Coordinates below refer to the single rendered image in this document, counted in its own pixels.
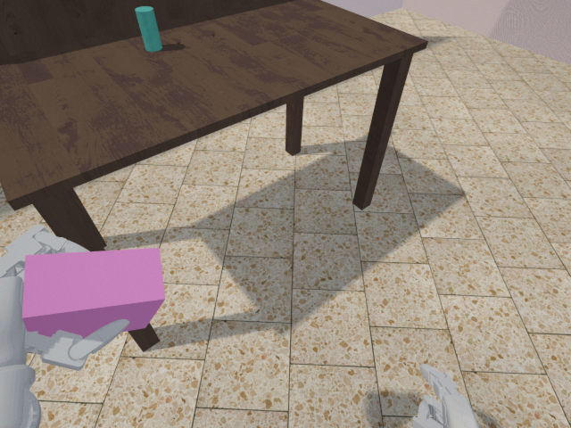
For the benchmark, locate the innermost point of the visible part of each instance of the robot left hand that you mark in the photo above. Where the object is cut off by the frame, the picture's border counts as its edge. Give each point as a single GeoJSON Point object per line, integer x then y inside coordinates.
{"type": "Point", "coordinates": [63, 349]}

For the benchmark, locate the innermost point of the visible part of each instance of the robot right hand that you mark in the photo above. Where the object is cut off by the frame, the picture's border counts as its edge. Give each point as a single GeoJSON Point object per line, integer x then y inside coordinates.
{"type": "Point", "coordinates": [455, 410]}

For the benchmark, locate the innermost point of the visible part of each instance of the left robot forearm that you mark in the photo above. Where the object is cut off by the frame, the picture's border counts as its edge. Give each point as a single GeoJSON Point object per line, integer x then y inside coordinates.
{"type": "Point", "coordinates": [19, 408]}

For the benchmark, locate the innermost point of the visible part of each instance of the sponge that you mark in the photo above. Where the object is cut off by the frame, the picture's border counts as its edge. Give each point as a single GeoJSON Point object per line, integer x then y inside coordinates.
{"type": "Point", "coordinates": [80, 292]}

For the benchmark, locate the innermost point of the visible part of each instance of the table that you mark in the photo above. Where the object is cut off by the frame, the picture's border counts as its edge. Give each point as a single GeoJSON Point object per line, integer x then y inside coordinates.
{"type": "Point", "coordinates": [80, 97]}

